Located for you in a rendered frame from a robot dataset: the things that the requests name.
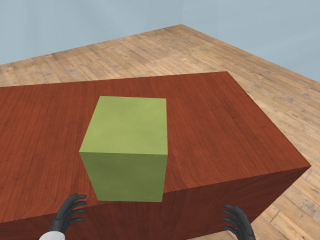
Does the robot right hand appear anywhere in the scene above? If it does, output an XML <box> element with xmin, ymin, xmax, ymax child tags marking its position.
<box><xmin>222</xmin><ymin>204</ymin><xmax>256</xmax><ymax>240</ymax></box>

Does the pedestal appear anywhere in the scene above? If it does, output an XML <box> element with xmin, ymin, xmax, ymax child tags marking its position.
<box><xmin>0</xmin><ymin>71</ymin><xmax>312</xmax><ymax>240</ymax></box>

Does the robot left hand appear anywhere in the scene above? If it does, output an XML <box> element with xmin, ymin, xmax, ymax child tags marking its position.
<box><xmin>48</xmin><ymin>193</ymin><xmax>87</xmax><ymax>235</ymax></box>

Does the carton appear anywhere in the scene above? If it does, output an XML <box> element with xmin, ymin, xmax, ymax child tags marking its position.
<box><xmin>79</xmin><ymin>96</ymin><xmax>168</xmax><ymax>202</ymax></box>

